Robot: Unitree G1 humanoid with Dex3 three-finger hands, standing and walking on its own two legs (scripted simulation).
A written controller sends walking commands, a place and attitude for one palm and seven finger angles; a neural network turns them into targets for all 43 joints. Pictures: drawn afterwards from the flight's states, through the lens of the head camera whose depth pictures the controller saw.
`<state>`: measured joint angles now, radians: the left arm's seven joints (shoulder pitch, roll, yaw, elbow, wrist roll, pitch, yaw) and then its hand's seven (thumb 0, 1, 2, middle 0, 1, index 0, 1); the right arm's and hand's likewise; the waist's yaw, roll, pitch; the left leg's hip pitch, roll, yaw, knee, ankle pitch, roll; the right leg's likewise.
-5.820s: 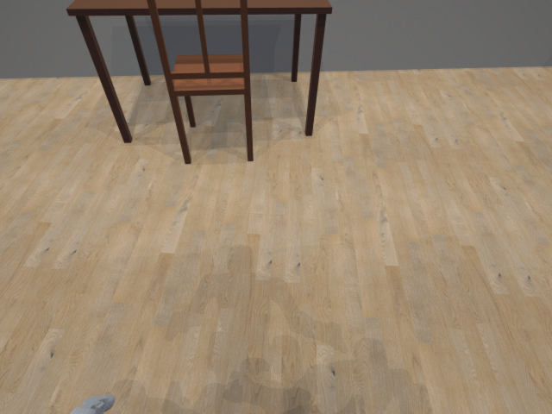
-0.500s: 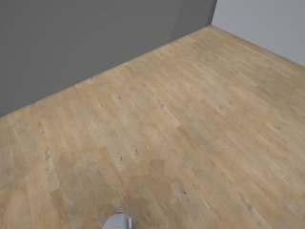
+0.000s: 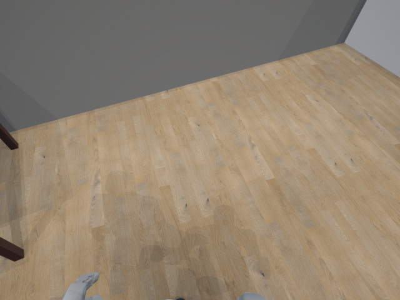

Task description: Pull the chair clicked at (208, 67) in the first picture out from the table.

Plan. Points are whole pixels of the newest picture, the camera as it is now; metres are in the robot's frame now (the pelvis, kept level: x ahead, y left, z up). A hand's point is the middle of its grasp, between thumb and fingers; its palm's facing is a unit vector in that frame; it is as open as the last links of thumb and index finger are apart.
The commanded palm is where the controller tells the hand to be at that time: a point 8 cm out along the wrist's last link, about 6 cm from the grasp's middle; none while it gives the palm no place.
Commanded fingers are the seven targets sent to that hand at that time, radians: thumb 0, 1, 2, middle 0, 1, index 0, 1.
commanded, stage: walk to a spot facing it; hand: left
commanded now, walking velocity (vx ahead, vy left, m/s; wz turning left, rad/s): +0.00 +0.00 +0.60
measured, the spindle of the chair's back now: out of the picture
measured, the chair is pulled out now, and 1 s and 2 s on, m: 0.00 0.00 0.00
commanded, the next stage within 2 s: none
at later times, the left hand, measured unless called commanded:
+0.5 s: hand out of the picture -0.03 +0.14 -0.15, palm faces +0.34 -0.90 -0.27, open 7.4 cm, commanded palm none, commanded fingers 0.00 0.90 0.90 -0.20 -0.30 -0.20 -0.30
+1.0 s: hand out of the picture -0.05 +0.24 -0.15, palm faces +0.58 -0.79 -0.22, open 7.4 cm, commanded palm none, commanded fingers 0.00 0.90 0.90 -0.20 -0.30 -0.20 -0.30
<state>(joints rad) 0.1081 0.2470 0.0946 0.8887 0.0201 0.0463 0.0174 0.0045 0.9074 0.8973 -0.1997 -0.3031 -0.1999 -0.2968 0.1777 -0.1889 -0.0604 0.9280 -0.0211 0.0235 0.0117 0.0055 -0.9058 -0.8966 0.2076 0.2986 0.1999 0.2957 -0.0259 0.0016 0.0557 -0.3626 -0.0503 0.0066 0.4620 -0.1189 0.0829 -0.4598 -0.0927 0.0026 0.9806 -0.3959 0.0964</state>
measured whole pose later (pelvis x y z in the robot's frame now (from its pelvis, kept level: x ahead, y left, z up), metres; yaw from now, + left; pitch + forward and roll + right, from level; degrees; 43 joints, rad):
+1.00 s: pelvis -0.01 +0.00 +0.01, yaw +36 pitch +0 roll -1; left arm 0.16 0.28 0.07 0.91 0.02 0.03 -0.03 0.01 0.91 0.90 -0.20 -0.30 -0.20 -0.30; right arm 0.28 -0.21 -0.04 0.95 -0.02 -0.02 0.02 0.00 -0.90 -0.90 0.21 0.30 0.20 0.30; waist -0.02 -0.03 0.03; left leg -0.11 -0.04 -0.07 0.39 -0.28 0.05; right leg -0.51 -0.12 -0.03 0.92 -0.31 0.11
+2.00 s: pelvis +0.17 +0.29 +0.01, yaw +56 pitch -3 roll +0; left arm 0.20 0.19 0.07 1.02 0.03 0.01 -0.02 0.00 0.91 0.90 -0.20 -0.30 -0.20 -0.30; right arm 0.34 -0.16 -0.05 1.07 -0.01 -0.07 -0.02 -0.01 -0.93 -0.90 0.21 0.30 0.20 0.30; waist 0.01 -0.05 0.02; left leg -0.01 -0.08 0.16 0.26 -0.22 0.11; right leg -0.63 -0.13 -0.03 1.06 -0.10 0.04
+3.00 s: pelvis +0.41 +0.60 +0.00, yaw +65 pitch +0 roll +0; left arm 0.21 0.19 0.07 0.99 0.01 0.00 0.01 0.01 0.91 0.90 -0.20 -0.30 -0.20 -0.30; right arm 0.18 -0.17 -0.04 0.98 -0.01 -0.03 -0.01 0.00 -0.93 -0.90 0.21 0.30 0.20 0.30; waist 0.02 -0.03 0.09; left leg -0.29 -0.03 0.06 0.49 -0.20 0.06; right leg -0.51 -0.10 -0.04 1.08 -0.39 0.06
